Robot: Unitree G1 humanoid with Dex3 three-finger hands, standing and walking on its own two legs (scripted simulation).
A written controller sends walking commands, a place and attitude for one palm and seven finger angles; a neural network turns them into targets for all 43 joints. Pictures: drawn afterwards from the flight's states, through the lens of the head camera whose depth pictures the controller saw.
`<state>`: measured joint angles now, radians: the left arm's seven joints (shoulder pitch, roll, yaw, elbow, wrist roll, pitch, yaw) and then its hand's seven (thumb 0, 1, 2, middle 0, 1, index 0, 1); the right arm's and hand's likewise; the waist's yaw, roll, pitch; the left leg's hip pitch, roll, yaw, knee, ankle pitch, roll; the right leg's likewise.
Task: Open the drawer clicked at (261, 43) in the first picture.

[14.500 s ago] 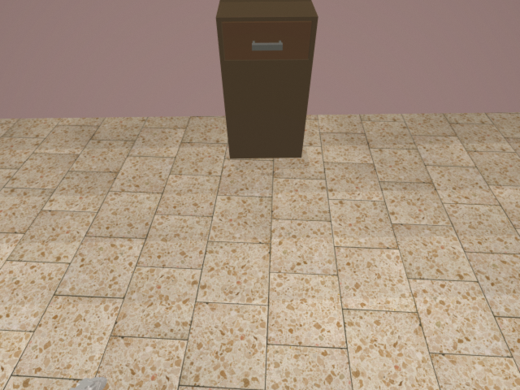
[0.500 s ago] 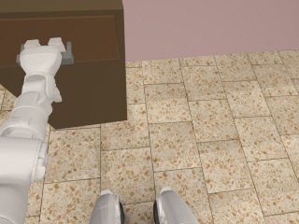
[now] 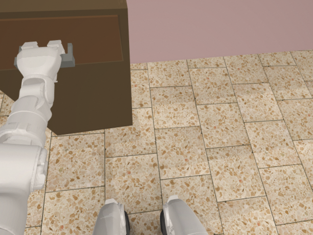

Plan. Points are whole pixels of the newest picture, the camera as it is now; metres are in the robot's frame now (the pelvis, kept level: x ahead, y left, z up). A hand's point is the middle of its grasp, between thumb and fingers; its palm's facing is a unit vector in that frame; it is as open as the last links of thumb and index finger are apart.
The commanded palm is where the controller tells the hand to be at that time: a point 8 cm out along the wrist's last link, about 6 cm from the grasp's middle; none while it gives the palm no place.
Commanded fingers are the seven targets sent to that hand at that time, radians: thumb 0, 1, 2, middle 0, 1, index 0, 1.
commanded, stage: close the thumb around the handle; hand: left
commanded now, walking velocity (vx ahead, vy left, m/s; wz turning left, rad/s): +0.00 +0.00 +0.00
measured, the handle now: (46, 55) +0.58 +0.23 +0.01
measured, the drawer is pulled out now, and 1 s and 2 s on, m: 0.00 0.09 0.21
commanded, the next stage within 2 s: pull the drawer open in 0.04 s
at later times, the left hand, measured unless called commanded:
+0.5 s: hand (50, 83) +0.51 +0.22 -0.01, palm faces -0.06 -0.05 -1.00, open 5.7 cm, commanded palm +0.48 +0.21 +0.04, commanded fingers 0.00 0.90 0.90 -0.40 -1.35 -0.40 -1.35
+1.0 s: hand (49, 108) +0.44 +0.22 -0.01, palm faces -0.04 -0.05 -1.00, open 5.7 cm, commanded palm +0.41 +0.21 +0.04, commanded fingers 0.00 0.90 0.90 -0.40 -1.35 -0.40 -1.35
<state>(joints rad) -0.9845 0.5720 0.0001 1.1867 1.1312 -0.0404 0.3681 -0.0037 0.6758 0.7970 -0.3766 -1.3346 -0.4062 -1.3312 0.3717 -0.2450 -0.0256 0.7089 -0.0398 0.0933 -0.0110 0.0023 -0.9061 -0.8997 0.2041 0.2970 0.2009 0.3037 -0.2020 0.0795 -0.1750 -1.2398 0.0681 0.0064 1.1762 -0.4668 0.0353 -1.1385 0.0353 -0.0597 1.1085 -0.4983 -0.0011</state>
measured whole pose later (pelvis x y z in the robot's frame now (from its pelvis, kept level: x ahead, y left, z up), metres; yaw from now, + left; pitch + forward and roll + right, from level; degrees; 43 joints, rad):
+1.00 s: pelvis +0.02 +0.00 +0.03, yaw +1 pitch +24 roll -2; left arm -0.58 0.37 -0.05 0.96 1.12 -0.05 0.51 0.00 0.69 0.81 -0.32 -1.35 -0.40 -1.35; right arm 0.26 -0.24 -0.07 0.69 -0.03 0.14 0.00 0.00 -0.91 -0.90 0.20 0.30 0.20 0.30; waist -0.08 0.06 -0.20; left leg -1.00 0.05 0.04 1.05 -0.46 0.03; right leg -0.92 0.02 -0.03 1.01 -0.50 0.00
